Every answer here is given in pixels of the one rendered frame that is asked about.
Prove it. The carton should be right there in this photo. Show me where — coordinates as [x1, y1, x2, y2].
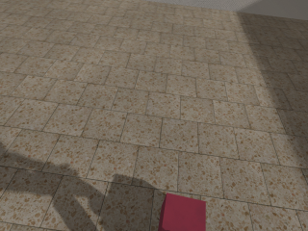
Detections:
[158, 192, 206, 231]

